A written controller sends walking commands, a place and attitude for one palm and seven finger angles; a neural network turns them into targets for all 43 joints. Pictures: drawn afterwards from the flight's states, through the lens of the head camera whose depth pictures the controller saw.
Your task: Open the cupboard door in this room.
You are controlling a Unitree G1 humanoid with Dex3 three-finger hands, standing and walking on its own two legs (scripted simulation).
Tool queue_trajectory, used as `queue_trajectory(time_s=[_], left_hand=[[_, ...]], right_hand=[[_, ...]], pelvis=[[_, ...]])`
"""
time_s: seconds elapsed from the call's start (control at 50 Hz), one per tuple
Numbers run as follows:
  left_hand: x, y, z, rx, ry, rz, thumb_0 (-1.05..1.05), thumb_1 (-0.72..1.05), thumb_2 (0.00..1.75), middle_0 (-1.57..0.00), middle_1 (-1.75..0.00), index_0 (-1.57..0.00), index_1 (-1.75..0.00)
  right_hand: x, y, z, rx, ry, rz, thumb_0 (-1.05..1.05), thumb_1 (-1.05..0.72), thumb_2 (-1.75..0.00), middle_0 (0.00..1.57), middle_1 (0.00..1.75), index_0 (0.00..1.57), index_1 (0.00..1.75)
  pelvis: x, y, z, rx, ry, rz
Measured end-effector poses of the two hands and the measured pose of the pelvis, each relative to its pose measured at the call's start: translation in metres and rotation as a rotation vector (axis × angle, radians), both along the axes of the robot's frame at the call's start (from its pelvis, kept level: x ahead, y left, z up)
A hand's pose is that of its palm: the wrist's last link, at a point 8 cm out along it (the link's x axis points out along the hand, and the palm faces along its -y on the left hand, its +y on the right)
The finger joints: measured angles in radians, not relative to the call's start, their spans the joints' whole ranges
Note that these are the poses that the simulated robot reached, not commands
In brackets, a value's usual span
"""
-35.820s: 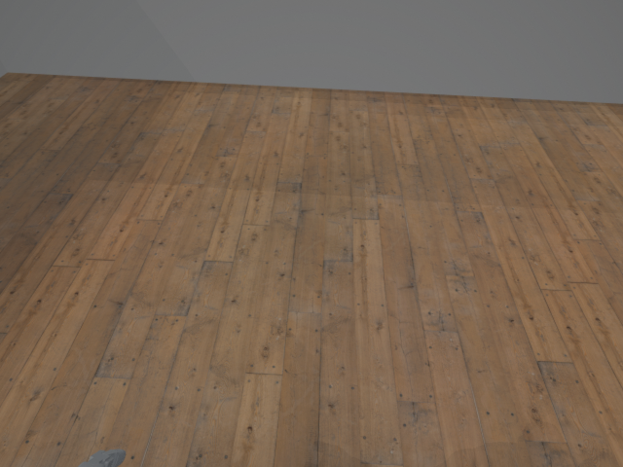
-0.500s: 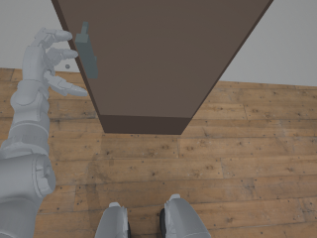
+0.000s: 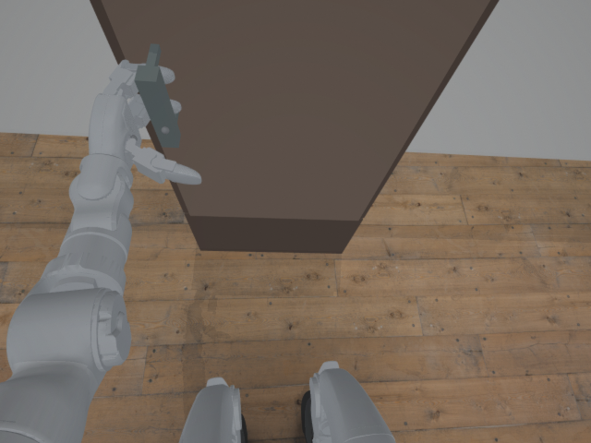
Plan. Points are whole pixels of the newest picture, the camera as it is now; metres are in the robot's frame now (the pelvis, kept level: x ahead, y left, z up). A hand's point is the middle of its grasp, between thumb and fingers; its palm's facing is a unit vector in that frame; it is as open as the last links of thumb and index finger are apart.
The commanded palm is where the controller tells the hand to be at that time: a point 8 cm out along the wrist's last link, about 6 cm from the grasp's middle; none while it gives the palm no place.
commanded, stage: slide the fingers in behind the handle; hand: left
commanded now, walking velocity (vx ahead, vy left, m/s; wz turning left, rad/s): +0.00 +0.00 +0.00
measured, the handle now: (163, 98) +0.56 +0.13 +0.06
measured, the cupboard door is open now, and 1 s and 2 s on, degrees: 0 0 14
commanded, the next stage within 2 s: close the thumb around the handle in 0.62 s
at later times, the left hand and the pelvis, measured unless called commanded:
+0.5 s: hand (177, 130) +0.51 +0.11 +0.05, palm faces -0.10 -0.99 -0.03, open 14.0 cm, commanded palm +0.49 +0.16 +0.06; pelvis -0.01 -0.01 +0.00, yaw +0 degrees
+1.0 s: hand (177, 129) +0.51 +0.11 +0.06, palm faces -0.10 -0.99 -0.04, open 11.7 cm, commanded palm +0.49 +0.16 +0.06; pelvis +0.00 +0.00 +0.00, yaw +0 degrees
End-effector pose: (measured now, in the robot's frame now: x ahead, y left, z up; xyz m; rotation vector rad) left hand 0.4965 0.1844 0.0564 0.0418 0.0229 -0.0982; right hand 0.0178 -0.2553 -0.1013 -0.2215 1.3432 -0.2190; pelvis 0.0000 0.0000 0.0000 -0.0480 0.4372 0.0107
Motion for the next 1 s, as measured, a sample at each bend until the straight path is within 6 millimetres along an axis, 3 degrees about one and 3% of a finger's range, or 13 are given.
queue_trajectory(time_s=[0.22, 0.54, 0.78, 0.88, 1.0], left_hand=[[-0.002, -0.017, 0.003, -0.013, 0.000, -0.002, -0.01, -0.50, 0.30, -0.30, -1.20, -0.31, -1.21], [-0.002, -0.015, 0.001, -0.002, -0.002, 0.003, -0.01, -0.50, 0.30, -0.30, -1.20, -0.31, -1.20], [-0.002, -0.015, 0.002, -0.002, -0.006, -0.002, -0.01, -0.49, 0.30, -0.30, -1.20, -0.32, -1.21], [-0.002, -0.014, 0.003, -0.002, -0.005, -0.002, -0.01, -0.40, 0.34, -0.31, -1.21, -0.32, -1.22], [-0.002, -0.016, 0.004, -0.004, -0.013, -0.004, -0.01, -0.16, 0.45, -0.32, -1.24, -0.33, -1.24]], right_hand=[[-0.011, -0.006, 0.000, 0.007, 0.013, -0.014, 0.01, -0.91, -0.90, 0.20, 0.30, 0.20, 0.30], [-0.012, -0.013, 0.001, -0.012, -0.001, -0.011, 0.01, -0.91, -0.90, 0.20, 0.30, 0.20, 0.30], [-0.010, -0.006, 0.000, -0.001, -0.003, -0.014, 0.01, -0.91, -0.90, 0.20, 0.30, 0.20, 0.30], [-0.009, -0.003, 0.000, 0.005, -0.002, -0.012, 0.01, -0.91, -0.90, 0.20, 0.30, 0.20, 0.30], [-0.008, -0.002, 0.000, 0.005, 0.001, -0.012, 0.01, -0.91, -0.90, 0.20, 0.30, 0.20, 0.30]], pelvis=[[-0.002, -0.007, 0.001, 0.008, -0.004, -0.003], [-0.005, -0.009, -0.001, 0.010, 0.001, -0.003], [-0.003, -0.005, 0.000, 0.008, 0.000, -0.006], [-0.002, -0.003, 0.000, 0.007, -0.002, -0.005], [-0.001, -0.002, 0.000, 0.006, -0.001, -0.005]])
